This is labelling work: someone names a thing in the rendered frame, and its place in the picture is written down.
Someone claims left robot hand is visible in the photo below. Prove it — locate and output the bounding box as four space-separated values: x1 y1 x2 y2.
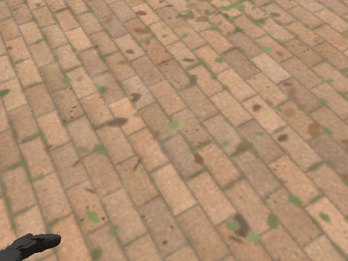
0 233 61 261

